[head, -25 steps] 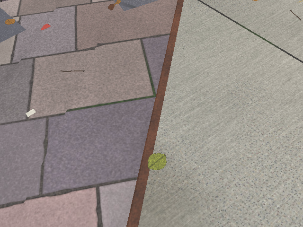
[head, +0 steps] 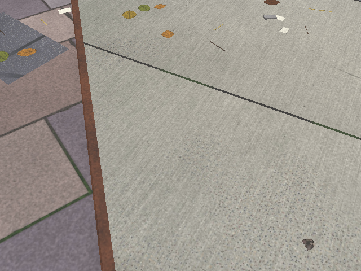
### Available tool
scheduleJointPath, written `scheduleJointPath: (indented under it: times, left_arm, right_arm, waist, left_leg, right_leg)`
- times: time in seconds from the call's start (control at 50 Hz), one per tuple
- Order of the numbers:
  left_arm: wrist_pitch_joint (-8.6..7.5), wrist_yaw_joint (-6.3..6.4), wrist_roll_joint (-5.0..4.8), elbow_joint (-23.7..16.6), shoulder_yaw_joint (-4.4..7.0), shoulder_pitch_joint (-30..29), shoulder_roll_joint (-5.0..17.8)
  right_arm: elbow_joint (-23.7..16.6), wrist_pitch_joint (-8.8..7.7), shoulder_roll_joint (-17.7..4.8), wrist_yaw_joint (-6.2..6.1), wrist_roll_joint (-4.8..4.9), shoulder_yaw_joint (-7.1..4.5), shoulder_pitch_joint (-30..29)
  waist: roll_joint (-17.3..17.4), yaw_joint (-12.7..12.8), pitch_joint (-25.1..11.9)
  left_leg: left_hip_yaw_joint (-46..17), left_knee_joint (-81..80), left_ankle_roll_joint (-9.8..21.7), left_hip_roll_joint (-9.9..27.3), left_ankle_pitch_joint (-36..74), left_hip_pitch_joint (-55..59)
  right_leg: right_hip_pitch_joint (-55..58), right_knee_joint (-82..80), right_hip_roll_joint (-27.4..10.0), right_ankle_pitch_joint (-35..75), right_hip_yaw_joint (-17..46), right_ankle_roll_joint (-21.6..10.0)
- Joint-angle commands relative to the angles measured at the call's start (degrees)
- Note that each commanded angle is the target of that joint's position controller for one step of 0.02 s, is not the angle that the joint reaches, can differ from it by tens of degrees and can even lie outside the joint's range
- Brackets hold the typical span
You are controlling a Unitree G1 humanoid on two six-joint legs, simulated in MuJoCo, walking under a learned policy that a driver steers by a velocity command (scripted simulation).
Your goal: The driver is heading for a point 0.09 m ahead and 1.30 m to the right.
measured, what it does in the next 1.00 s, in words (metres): walks ahead, turning right: right foot, then left foot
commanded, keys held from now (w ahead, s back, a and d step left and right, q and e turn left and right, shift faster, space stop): w+e+shift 1.00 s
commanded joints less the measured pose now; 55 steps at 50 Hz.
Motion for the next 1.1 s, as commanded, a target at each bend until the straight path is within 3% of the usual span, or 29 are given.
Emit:
scheduleJointPath:
  times: [0.02,0.08,0.16,0.26,0.32,0.36,0.38,0.4,0.42,0.44,0.46,0.48,0.52,0.56,0.62,0.66,0.72,0.74,0.76,0.78,0.8,0.82,0.84,0.86,0.88,0.96,1.02,1.04,1.1]
  left_arm:
    - [-0.98,-1.56,1.21,-6.8,0.32,-6.4,4.8]
    - [-0.04,-2.67,1.08,-7.1,-0.83,-8.0,2.5]
    - [0.54,-2.93,0.67,-8.4,-1.43,-14.7,2.5]
    - [0.15,-4.60,0.62,-10.6,-3.20,-24.5,0.1]
    - [0.13,-3.69,0.29,-8.9,-3.54,-20.2,-0.2]
    - [-0.13,-2.34,-0.07,-4.0,-1.48,-2.7,4.1]
    - [-0.70,-0.97,0.00,0.6,0.52,11.1,7.3]
    - [-0.22,0.51,-2.11,2.0,2.85,9.8,11.3]
    - [0.82,0.67,-0.29,-0.8,3.52,6.5,17.4]
    - [1.27,1.85,-0.06,-0.3,3.46,12.2,15.2]
    - [0.57,2.47,-0.54,2.4,3.22,11.6,13.7]
    - [-0.57,2.89,-0.70,3.6,2.51,10.3,11.4]
    - [-2.23,3.65,-0.76,3.0,1.12,4.9,8.7]
    - [-3.70,3.12,-1.52,3.5,0.19,4.8,6.9]
    - [-4.88,2.39,-0.92,3.9,0.52,4.0,7.5]
    - [-5.20,1.73,-1.54,4.9,1.08,5.6,8.5]
    - [-5.04,1.79,-2.27,6.5,1.70,8.2,10.3]
    - [-4.89,1.98,-2.11,6.8,1.99,8.5,11.6]
    - [-4.77,1.88,-1.70,6.8,2.38,6.9,13.7]
    - [-5.20,1.54,-1.11,6.2,2.15,3.6,13.0]
    - [-5.93,1.83,-0.41,4.2,-0.27,1.9,3.4]
    - [-5.62,2.07,-3.49,0.5,-1.75,9.1,0.7]
    - [-4.54,2.62,-1.17,2.9,-1.50,5.0,5.2]
    - [-3.72,1.83,-0.26,2.9,-1.10,1.6,6.3]
    - [-2.98,0.96,0.17,2.9,-1.14,-0.5,5.7]
    - [0.01,-1.64,0.26,-1.5,-2.81,-5.9,-0.5]
    - [0.39,-2.34,-0.02,-5.1,-3.41,-10.8,-0.3]
    - [0.60,-2.51,-0.38,-4.8,-3.32,-11.3,0.2]
    - [0.15,-3.60,0.09,-6.6,-4.07,-17.6,-0.4]
  right_arm:
    - [-2.9,-1.27,-7.7,0.31,0.67,-2.18,3.1]
    - [0.8,-2.43,-6.5,1.05,0.48,-1.90,9.0]
    - [3.9,-3.47,-4.8,1.74,-0.03,-1.43,13.4]
    - [8.7,-3.61,-5.6,0.75,-0.29,-1.58,20.1]
    - [9.7,-2.80,-8.6,-0.52,0.06,-1.92,19.5]
    - [8.7,-1.46,-13.0,-1.06,0.24,-2.95,16.7]
    - [7.2,-1.23,-13.3,-0.54,0.29,-3.01,13.8]
    - [5.8,-1.45,-8.5,0.33,-0.24,-2.43,12.7]
    - [-2.3,-2.65,-6.1,1.38,0.86,-1.27,12.2]
    - [-4.1,-4.00,-9.1,1.51,0.98,-1.59,3.6]
    - [-4.8,-4.65,-7.3,1.43,1.47,-0.83,2.9]
    - [-4.5,-4.48,-6.7,1.21,0.59,-0.37,2.9]
    - [-2.8,-2.23,-6.0,1.37,-1.89,-0.06,7.1]
    - [-4.3,-0.37,-5.3,1.74,-2.27,0.14,4.6]
    - [-9.1,-0.35,-2.9,2.59,-0.98,1.47,-7.1]
    - [-9.3,-0.67,-2.1,2.99,0.09,1.87,-8.8]
    - [-9.0,-0.80,-4.7,2.33,0.66,1.04,-8.7]
    - [-7.8,-0.89,-6.8,1.74,0.67,0.17,-4.5]
    - [-5.9,-1.13,-9.4,0.92,0.91,-1.13,4.0]
    - [-3.2,-1.16,-12.0,-0.32,0.77,-2.51,16.4]
    - [-0.9,-1.47,-15.5,-1.51,-1.07,-3.68,27.3]
    - [-2.3,-1.57,-18.6,-0.69,-2.37,-4.21,19.3]
    - [-4.2,-1.21,-12.0,-0.23,-1.58,-3.66,10.8]
    - [-4.1,-1.05,-7.6,0.03,-1.02,-2.52,7.3]
    - [-2.7,-1.05,-5.7,0.35,-1.19,-2.07,7.2]
    - [3.9,-3.15,-2.7,1.65,0.85,-1.08,10.4]
    - [4.8,-4.56,-3.1,2.03,0.84,-1.07,6.9]
    - [5.2,-4.57,-3.4,1.84,0.68,-1.20,6.2]
    - [7.3,-4.59,-6.1,1.31,0.83,-1.66,10.0]
  waist:
    - [5.6,-2.4,0.2]
    - [6.9,-3.4,2.0]
    - [6.2,-4.6,6.6]
    - [5.9,-6.8,11.5]
    - [8.5,-1.5,6.2]
    - [11.0,7.9,-3.4]
    - [9.7,14.0,-9.2]
    - [-2.9,10.5,-10.5]
    - [-10.9,5.3,-17.2]
    - [1.0,9.5,-17.0]
    - [1.9,6.9,-8.2]
    - [6.2,3.2,-1.7]
    - [6.6,-2.6,2.4]
    - [3.3,-3.8,5.5]
    - [0.9,-1.9,9.5]
    - [-0.4,-0.1,7.1]
    - [-1.1,0.8,3.1]
    - [-0.8,-1.0,-0.6]
    - [-0.5,-6.3,-5.7]
    - [-0.2,-13.5,-11.0]
    - [11.4,-15.6,-17.0]
    - [28.0,-6.3,-22.9]
    - [15.5,-6.3,-13.4]
    - [8.8,-5.7,-6.9]
    - [3.4,-5.1,-2.6]
    - [4.6,-1.3,4.8]
    - [6.0,1.6,7.2]
    - [5.2,1.8,7.2]
    - [2.4,0.8,10.9]
  left_leg:
    - [-20.1,-18.5,4.2,17.2,-20.4,18.7]
    - [-8.2,-19.6,3.2,14.3,-7.7,18.0]
    - [2.0,-22.2,2.8,13.5,1.8,17.3]
    - [12.1,-23.8,1.3,13.9,21.9,23.6]
    - [18.0,-13.0,0.1,14.5,70.2,24.0]
    - [16.7,8.8,1.6,18.0,82.5,21.3]
    - [15.9,26.7,2.1,17.8,72.7,10.4]
    - [15.0,45.8,0.9,8.2,12.4,-7.9]
    - [7.6,65.0,-2.3,0.2,-12.6,-30.3]
    - [-1.2,64.6,-1.5,2.6,-6.1,-34.5]
    - [-1.5,59.4,-1.2,5.1,-5.3,-34.7]
    - [-1.9,52.4,-1.3,7.5,-5.9,-31.1]
    - [-1.9,47.1,-2.8,9.2,-9.7,-24.0]
    - [-0.9,39.0,-4.2,10.1,-14.0,-21.2]
    - [1.9,21.9,-4.5,8.3,3.2,-14.0]
    - [2.6,12.3,-3.1,5.5,15.8,-5.0]
    - [2.2,4.3,-0.9,2.0,16.6,1.6]
    - [2.0,3.4,-0.3,0.1,12.5,6.7]
    - [2.1,3.4,0.1,-0.7,7.5,16.4]
    - [1.0,4.4,0.8,2.2,2.9,30.4]
    - [-13.8,2.2,2.0,16.7,-16.1,42.1]
    - [-48.0,-13.0,6.6,30.0,-27.0,44.8]
    - [-45.1,-15.3,7.6,26.6,-36.0,35.6]
    - [-34.2,-14.1,7.6,24.2,-30.3,28.1]
    - [-26.4,-14.3,7.3,22.2,-20.4,22.0]
    - [-5.7,-18.8,4.2,19.3,-1.1,12.5]
    - [7.6,-22.0,2.9,16.5,13.1,8.5]
    - [12.1,-22.8,2.5,13.6,15.3,9.1]
    - [19.0,-24.1,2.2,13.0,32.0,11.7]
  right_leg:
    - [-24.2,12.0,-7.6,6.1,-1.5,1.4]
    - [-26.0,17.7,-9.7,12.1,-3.6,1.4]
    - [-27.3,13.9,-10.6,17.1,-5.9,1.2]
    - [-24.4,-2.9,-10.9,13.9,-15.7,-2.1]
    - [-6.3,-11.3,-3.9,8.2,-22.9,-6.2]
    - [13.0,-13.4,-0.6,2.9,-20.1,-9.3]
    - [31.9,-19.4,-0.3,3.5,-15.0,-11.6]
    - [46.6,-23.9,-8.1,-1.0,-0.8,-12.0]
    - [59.3,-33.2,-22.8,-6.4,33.2,-22.8]
    - [57.5,-38.0,-22.1,-1.5,34.6,-21.8]
    - [48.5,-40.8,-21.8,4.2,30.9,-20.4]
    - [38.0,-41.7,-19.2,10.0,25.8,-18.3]
    - [24.0,-42.3,-14.0,14.7,17.8,-17.3]
    - [13.6,-44.8,-11.4,13.8,15.6,-17.4]
    - [2.6,-48.2,-6.5,17.1,12.7,-14.7]
    - [2.6,-48.0,-6.4,27.0,12.0,-12.2]
    - [13.8,-41.9,-8.3,42.9,14.0,-9.1]
    - [17.7,-34.8,-8.1,52.0,14.0,-7.5]
    - [17.2,-22.7,-7.8,55.5,13.4,-6.0]
    - [10.5,-7.4,-5.7,51.7,11.6,-4.6]
    - [-0.3,15.4,-1.0,9.4,6.7,-4.2]
    - [-13.4,26.4,1.3,-6.9,1.0,-3.0]
    - [-17.4,27.6,-4.8,0.5,-0.6,-3.6]
    - [-17.4,25.0,-7.8,4.8,-2.1,-3.4]
    - [-16.4,23.6,-9.7,5.6,-3.0,-2.9]
    - [-18.4,20.6,-14.0,6.5,-3.9,-2.1]
    - [-16.7,11.6,-14.3,15.2,-6.3,-2.0]
    - [-15.6,8.2,-13.0,17.7,-8.6,-2.3]
    - [-9.3,-8.3,-11.1,20.9,-16.5,-5.1]
Velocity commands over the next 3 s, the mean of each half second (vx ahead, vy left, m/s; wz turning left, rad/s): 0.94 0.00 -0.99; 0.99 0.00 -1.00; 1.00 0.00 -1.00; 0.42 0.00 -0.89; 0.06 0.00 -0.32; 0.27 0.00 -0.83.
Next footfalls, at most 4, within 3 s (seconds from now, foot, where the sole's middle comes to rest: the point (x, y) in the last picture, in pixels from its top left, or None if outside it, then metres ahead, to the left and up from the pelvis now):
0.38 right None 0.40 -0.16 -0.77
0.78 left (249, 187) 0.86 -0.26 -0.77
1.22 right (357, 180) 0.90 -0.73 -0.77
1.64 left None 1.11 -1.15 -0.77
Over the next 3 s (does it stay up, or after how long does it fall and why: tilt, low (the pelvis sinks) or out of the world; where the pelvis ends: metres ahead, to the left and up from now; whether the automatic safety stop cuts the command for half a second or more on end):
stays up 0.88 -1.25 0.02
